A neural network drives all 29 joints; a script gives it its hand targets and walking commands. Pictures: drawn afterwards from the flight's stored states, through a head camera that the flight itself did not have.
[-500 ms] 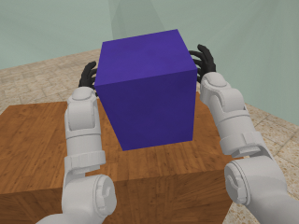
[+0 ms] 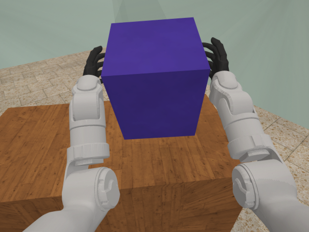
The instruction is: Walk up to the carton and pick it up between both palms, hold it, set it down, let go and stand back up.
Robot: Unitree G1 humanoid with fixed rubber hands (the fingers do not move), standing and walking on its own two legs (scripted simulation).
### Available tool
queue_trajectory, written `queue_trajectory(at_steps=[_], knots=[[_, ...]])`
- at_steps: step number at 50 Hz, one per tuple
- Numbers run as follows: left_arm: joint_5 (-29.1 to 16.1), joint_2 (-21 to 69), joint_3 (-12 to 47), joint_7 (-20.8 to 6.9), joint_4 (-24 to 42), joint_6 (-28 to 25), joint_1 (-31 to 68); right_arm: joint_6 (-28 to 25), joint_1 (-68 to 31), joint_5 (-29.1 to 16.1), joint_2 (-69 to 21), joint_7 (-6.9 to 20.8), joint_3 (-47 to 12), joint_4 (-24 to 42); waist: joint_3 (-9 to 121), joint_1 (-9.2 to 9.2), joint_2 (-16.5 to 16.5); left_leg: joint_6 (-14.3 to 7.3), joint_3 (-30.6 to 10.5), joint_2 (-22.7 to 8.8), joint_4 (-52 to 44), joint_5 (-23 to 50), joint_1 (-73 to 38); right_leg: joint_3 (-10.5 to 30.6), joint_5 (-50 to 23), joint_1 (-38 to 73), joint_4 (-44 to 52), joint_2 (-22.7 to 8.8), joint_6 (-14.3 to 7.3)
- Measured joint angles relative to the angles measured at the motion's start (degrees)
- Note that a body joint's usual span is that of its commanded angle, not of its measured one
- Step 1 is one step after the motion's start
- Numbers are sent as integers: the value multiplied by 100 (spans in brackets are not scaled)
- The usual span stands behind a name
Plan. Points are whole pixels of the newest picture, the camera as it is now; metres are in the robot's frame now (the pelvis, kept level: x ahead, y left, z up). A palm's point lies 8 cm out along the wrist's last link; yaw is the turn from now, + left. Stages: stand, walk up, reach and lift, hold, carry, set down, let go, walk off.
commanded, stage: set down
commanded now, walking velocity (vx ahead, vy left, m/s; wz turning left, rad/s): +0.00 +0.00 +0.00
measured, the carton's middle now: (156, 83) +0.42 +0.01 +0.24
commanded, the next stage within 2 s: none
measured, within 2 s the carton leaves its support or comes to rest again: neither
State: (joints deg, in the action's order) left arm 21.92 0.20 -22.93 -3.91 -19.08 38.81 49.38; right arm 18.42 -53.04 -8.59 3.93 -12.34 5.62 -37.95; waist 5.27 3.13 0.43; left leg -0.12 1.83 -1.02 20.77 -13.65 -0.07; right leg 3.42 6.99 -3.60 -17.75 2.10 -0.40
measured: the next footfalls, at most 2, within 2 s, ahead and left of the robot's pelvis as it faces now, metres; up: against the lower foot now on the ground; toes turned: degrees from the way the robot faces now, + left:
none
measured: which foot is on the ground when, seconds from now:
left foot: down 0.00-1.00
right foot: down 0.00-1.00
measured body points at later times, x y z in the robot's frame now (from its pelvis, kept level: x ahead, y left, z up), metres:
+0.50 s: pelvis +0.01 +0.00 +0.00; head -0.06 +0.01 +0.45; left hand +0.38 +0.16 +0.22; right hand +0.40 -0.13 +0.26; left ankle -0.02 +0.11 -0.75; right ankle +0.04 -0.12 -0.75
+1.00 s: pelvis +0.02 +0.00 +0.00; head -0.02 +0.01 +0.45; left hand +0.41 +0.14 +0.18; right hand +0.43 -0.16 +0.22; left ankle -0.02 +0.11 -0.75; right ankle +0.04 -0.12 -0.75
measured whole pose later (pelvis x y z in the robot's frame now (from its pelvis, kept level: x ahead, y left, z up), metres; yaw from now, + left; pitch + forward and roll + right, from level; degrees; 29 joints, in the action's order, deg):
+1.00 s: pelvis +0.02 +0.00 +0.00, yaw +0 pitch -7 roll -1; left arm 23.1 7.5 -23.3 -0.6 -19.0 28.9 38.7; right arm 1.5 -47.7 0.0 2.4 -2.6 12.4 -44.1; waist -1.2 3.1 0.9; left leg -0.1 1.8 -0.9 18.4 -14.1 -2.9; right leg 3.2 8.8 -1.8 -17.7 2.0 -0.4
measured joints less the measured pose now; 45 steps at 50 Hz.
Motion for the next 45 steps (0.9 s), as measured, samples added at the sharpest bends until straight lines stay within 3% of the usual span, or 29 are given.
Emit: queue_trajectory(at_steps=[11,17,25,34,45], knots=[[123,152,-30,-249,272,-83,-526,-485,6,-3,-1,289,6,-6,-247,-1,45,0,0,1,-52,-102,-206,-1,135,182,0,-1,0],[124,439,-30,-109,790,-243,-1110,-869,241,-2,-59,542,-60,-5,-389,0,45,0,0,1,-52,-84,-207,-5,136,187,0,-2,0],[122,578,-30,30,850,-521,-1204,-1356,513,165,-76,609,-58,-12,-515,0,45,0,0,-1,-52,-34,-206,-18,67,188,0,-3,0],[123,665,-30,245,120,-678,-865,-1558,513,800,-131,874,622,-520,-644,2,45,0,-1,7,-134,63,-242,-21,11,186,0,-11,0],[122,701,-32,329,-25,-880,-841,-1687,512,863,-137,970,784,-602,-644,0,45,0,0,7,-238,13,-280,-26,122,179,0,-11,0]])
